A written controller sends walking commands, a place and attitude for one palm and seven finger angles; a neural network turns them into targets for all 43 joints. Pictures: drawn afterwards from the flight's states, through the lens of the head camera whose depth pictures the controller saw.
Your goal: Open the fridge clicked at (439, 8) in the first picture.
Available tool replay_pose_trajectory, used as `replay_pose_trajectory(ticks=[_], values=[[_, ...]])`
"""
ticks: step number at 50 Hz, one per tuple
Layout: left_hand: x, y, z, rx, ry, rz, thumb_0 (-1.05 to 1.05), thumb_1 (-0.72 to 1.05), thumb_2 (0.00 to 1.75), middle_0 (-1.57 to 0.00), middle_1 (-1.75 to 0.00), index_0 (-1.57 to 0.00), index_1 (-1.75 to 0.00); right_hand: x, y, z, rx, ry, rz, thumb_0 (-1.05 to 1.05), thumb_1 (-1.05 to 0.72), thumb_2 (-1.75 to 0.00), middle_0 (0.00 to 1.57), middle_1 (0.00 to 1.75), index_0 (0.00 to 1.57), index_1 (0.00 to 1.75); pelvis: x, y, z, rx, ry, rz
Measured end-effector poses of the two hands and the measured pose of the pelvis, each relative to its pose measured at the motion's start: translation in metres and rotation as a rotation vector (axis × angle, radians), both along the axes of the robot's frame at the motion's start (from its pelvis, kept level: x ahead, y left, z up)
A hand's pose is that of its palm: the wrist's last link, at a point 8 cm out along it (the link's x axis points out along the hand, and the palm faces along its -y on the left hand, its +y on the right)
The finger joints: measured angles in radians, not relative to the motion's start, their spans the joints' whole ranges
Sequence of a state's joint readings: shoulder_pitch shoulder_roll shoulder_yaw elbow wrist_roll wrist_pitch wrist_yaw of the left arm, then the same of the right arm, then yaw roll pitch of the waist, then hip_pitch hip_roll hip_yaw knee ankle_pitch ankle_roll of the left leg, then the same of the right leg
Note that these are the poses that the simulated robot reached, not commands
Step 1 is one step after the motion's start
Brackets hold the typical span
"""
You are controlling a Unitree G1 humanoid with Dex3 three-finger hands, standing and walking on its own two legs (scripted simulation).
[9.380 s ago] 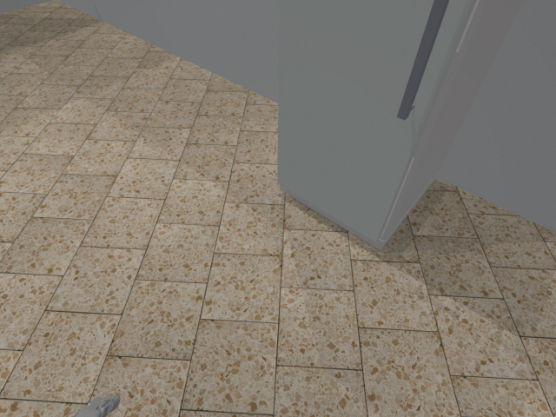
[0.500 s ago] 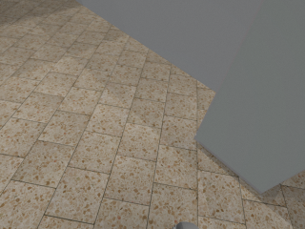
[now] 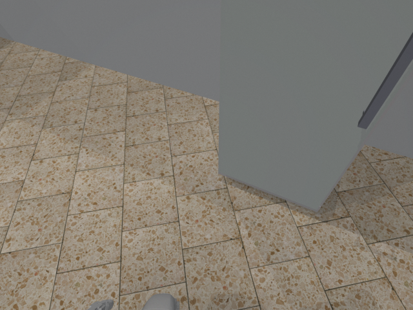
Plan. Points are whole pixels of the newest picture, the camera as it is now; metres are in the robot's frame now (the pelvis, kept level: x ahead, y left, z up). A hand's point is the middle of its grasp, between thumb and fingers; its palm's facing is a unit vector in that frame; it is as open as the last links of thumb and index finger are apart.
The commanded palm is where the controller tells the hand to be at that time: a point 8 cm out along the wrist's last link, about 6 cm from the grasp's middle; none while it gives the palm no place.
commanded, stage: turn to face it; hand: right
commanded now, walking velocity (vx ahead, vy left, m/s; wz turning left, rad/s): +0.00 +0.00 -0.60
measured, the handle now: (403, 55) +0.65 -0.44 +0.15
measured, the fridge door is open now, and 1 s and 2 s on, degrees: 0 0 0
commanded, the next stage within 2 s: take the last steps up to it in 0.52 s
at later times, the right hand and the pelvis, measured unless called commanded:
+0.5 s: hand out of the picture +0.00 -0.16 -0.15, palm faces +0.28 +0.92 -0.28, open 7.4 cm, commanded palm none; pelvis -0.03 +0.05 +0.00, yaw -16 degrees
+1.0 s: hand out of the picture -0.09 -0.18 -0.17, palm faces +0.39 +0.90 -0.20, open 7.4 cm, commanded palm none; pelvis -0.04 +0.01 +0.00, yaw -21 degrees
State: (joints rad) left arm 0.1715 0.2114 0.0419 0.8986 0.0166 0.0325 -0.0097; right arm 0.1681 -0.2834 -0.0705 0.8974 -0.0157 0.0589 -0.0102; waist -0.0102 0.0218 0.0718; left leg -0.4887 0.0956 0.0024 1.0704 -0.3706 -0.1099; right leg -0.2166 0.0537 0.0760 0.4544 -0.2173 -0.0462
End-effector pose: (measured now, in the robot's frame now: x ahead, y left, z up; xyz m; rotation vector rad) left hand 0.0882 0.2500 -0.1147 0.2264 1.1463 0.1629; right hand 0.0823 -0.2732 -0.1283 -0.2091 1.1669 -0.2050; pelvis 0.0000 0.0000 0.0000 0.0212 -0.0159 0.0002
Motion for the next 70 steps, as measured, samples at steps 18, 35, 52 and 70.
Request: replay_pose_trajectory(ticks=[18,35,52,70], values=[[-0.028,0.058,-0.041,-0.068,0.160,-0.082,0.01,0.91,0.90,-0.20,-0.30,-0.20,-0.29,-0.041,0.069,0.028,-0.051,-0.089,-0.123,0.00,-0.91,-0.90,0.21,0.30,0.20,0.30,-0.016,0.054,-0.003,-0.058,-0.016,-0.212],[0.019,-0.019,-0.016,0.010,0.033,-0.345,0.01,0.91,0.90,-0.20,-0.30,-0.20,-0.29,-0.218,0.052,-0.032,0.073,0.161,-0.412,0.00,-0.91,-0.90,0.21,0.30,0.20,0.30,-0.055,0.024,-0.014,-0.033,-0.022,-0.337],[-0.060,-0.020,-0.024,-0.035,0.216,-0.252,0.00,0.92,0.90,-0.20,-0.30,-0.21,-0.30,-0.179,0.050,-0.007,0.101,0.122,-0.382,0.01,-0.91,-0.90,0.20,0.30,0.19,0.30,-0.029,0.010,0.004,-0.039,-0.015,-0.372],[0.054,0.020,-0.039,-0.079,0.284,-0.262,0.01,0.91,0.90,-0.20,-0.30,-0.20,-0.29,-0.078,0.105,0.006,0.055,0.093,-0.436,-0.01,-0.94,-0.90,0.20,0.30,0.20,0.30,0.083,0.048,0.004,-0.050,0.001,-0.391]])
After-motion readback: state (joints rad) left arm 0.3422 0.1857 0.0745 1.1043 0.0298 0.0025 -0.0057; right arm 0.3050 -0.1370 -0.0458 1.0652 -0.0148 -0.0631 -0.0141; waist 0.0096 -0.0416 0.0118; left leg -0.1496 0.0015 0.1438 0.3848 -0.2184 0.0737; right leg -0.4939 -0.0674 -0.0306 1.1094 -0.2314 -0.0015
